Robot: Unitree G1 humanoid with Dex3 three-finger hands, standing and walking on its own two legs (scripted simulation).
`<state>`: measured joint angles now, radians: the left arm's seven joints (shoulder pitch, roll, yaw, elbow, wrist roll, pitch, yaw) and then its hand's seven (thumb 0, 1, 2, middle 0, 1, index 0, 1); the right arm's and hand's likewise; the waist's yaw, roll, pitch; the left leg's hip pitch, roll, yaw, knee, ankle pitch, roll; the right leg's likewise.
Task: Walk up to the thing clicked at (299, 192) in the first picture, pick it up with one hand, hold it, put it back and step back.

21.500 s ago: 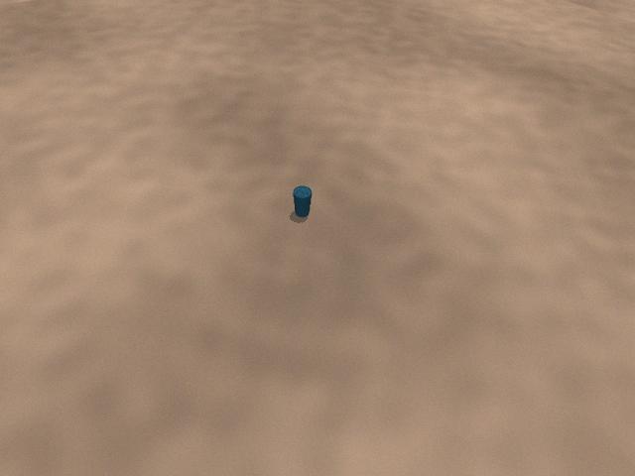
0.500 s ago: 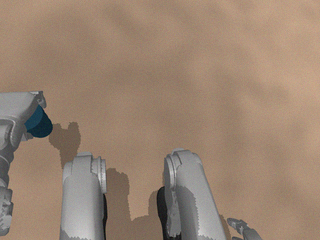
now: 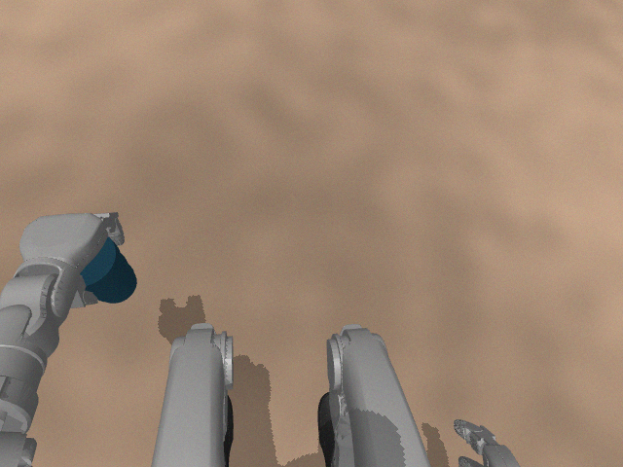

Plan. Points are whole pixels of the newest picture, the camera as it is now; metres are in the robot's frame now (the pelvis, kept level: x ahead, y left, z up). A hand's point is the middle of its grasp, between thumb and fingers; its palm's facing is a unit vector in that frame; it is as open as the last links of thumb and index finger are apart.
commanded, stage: lift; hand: left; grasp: from above
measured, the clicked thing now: (101, 272) +0.39 +0.29 -0.17
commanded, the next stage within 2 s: hold in 1.06 s
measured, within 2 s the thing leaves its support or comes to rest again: neither
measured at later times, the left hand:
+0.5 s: hand out of the picture +0.34 +0.27 +0.09, palm faces -0.44 -0.11 -0.89, open 10.3 cm
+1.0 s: hand out of the picture +0.37 +0.25 +0.18, palm faces -0.45 -0.12 -0.89, open 10.3 cm
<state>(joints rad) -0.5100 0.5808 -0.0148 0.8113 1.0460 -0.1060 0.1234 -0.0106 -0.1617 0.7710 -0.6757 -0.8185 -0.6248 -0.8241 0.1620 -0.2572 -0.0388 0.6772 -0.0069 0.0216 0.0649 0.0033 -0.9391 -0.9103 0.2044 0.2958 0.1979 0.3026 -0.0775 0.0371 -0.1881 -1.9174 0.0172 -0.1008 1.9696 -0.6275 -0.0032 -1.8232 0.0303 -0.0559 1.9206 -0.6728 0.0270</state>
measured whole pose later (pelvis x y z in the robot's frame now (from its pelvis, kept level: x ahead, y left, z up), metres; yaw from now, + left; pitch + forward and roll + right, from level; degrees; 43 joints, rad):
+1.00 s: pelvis +0.07 +0.00 +0.26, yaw +3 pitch +11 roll -1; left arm -0.32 0.39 -0.18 0.81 0.98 0.04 0.13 -0.01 -0.17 0.79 -0.67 -0.82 -0.62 -0.83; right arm 0.26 -0.24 -0.03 0.73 0.04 -0.01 -0.03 0.01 -0.93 -0.91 0.20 0.30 0.20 0.30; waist -0.06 0.04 -0.08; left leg -0.69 0.02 0.00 0.87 -0.38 0.00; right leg -0.64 0.01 0.02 0.84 -0.40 0.02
